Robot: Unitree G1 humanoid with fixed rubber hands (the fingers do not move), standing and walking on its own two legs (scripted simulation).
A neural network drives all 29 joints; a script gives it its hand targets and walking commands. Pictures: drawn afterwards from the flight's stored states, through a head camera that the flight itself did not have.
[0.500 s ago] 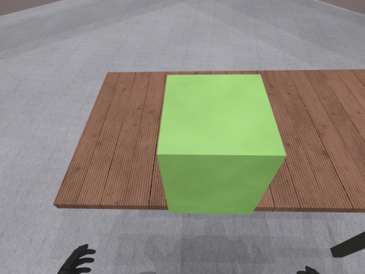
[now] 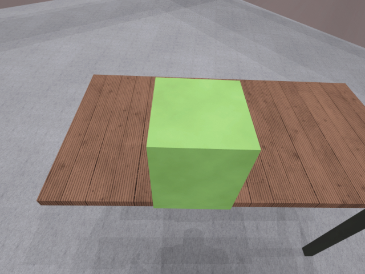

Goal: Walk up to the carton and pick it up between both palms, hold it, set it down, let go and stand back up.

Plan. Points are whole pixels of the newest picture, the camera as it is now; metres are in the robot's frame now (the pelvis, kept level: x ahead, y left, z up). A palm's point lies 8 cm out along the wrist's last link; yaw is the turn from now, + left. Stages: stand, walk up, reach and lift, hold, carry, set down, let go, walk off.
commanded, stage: walk up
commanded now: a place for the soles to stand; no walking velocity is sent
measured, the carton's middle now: (195, 146) +0.41 -0.01 +0.05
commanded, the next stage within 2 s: reach and lift in 1.20 s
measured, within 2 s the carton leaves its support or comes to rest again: neither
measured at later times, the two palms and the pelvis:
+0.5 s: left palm out of the picture +0.14 +0.26 -0.09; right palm out of the picture +0.12 -0.27 -0.09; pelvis +0.02 -0.01 +0.00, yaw +0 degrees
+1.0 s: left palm out of the picture +0.13 +0.26 -0.09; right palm out of the picture +0.12 -0.27 -0.09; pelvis +0.01 -0.01 +0.00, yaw -1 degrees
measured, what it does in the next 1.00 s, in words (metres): stands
